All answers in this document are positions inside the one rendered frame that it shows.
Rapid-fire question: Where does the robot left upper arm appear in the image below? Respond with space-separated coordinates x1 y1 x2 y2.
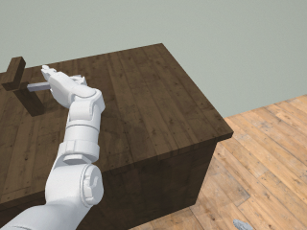
0 163 104 230

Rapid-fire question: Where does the tap lever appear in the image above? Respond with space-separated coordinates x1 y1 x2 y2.
27 75 82 92

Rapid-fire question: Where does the counter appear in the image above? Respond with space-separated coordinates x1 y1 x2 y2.
0 43 234 230

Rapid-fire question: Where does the robot left hand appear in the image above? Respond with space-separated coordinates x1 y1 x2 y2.
41 65 87 109

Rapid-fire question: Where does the left robot forearm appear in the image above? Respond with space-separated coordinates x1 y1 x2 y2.
45 84 106 201

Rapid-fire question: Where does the robot right hand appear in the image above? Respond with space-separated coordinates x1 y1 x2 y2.
233 218 253 230

